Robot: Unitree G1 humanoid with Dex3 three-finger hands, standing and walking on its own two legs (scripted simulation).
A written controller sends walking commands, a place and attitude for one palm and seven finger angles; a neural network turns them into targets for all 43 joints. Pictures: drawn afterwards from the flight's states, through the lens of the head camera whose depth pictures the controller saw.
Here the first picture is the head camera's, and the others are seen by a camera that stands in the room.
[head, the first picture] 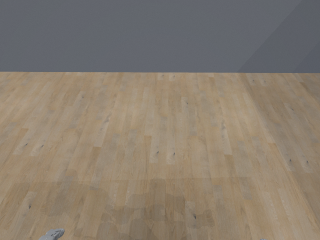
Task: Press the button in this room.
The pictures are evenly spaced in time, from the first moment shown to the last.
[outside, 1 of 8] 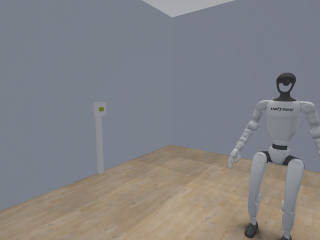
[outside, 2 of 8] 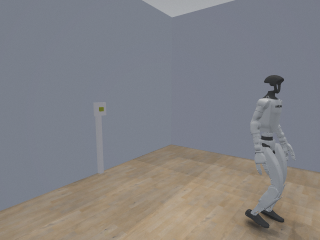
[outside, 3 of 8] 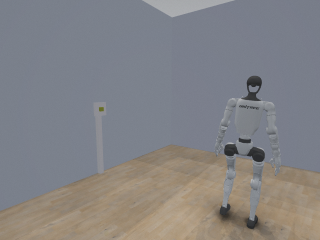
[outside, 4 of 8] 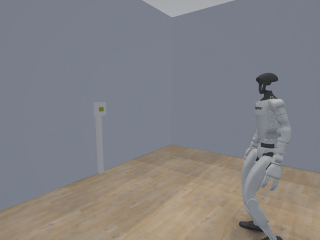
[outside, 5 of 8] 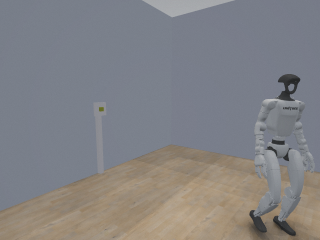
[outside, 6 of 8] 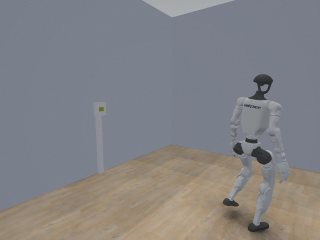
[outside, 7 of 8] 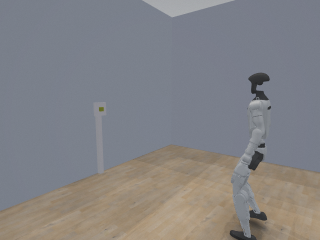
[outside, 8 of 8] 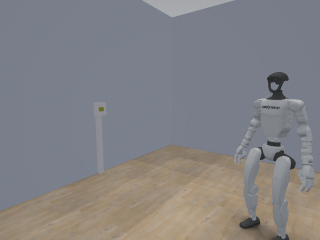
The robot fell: no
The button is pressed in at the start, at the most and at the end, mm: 0 0 0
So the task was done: no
